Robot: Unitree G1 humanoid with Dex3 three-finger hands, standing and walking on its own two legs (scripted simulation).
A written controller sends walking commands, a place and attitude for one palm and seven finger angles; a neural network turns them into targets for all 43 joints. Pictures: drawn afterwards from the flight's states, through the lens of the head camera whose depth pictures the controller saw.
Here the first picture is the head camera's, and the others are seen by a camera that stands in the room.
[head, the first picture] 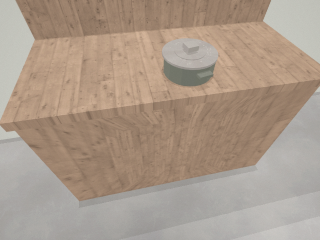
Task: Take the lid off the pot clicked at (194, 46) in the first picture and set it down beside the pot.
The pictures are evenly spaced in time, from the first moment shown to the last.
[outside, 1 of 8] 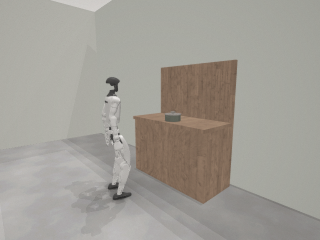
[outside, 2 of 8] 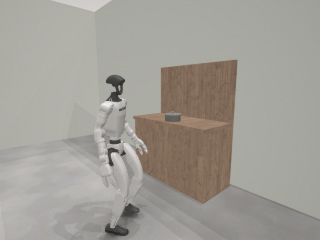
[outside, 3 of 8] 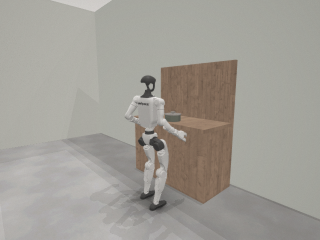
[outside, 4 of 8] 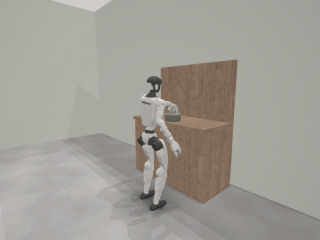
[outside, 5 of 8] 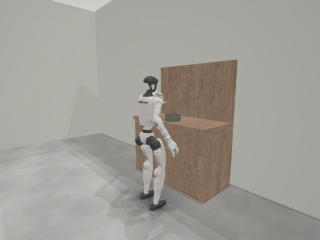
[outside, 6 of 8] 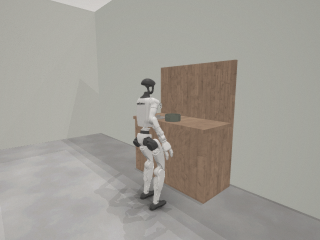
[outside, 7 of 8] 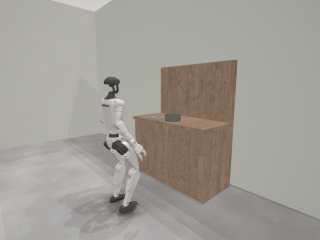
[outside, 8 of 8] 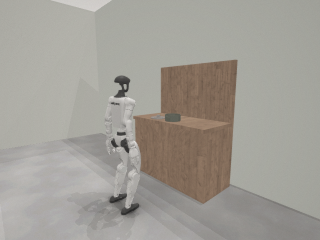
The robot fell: no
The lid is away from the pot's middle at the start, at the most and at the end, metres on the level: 0.00 0.26 0.24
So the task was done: yes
